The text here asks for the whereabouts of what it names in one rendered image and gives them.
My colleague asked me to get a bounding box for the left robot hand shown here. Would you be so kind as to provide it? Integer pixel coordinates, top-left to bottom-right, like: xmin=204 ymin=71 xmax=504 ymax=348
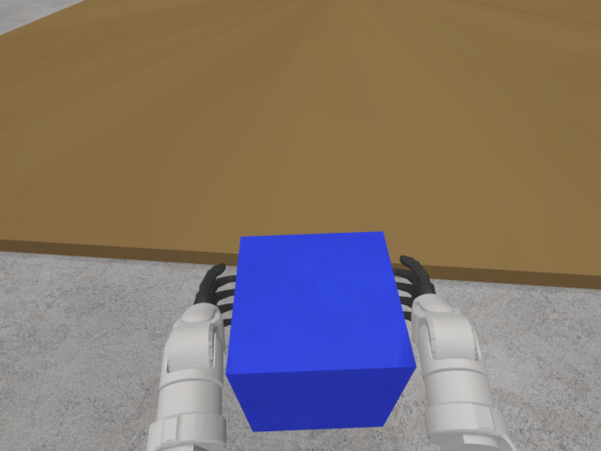
xmin=193 ymin=263 xmax=237 ymax=327

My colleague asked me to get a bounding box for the robot left forearm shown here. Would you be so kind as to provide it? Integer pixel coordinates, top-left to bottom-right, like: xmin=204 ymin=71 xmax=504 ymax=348
xmin=146 ymin=303 xmax=226 ymax=451

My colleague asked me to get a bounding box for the carton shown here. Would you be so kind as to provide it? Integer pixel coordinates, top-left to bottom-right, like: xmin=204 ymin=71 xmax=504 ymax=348
xmin=225 ymin=231 xmax=417 ymax=432

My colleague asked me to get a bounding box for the right robot hand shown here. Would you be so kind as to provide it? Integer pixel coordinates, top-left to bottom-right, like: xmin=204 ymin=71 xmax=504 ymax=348
xmin=393 ymin=256 xmax=436 ymax=321

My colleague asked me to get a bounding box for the robot right forearm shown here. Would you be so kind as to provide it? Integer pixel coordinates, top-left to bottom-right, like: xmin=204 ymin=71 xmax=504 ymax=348
xmin=411 ymin=293 xmax=516 ymax=451

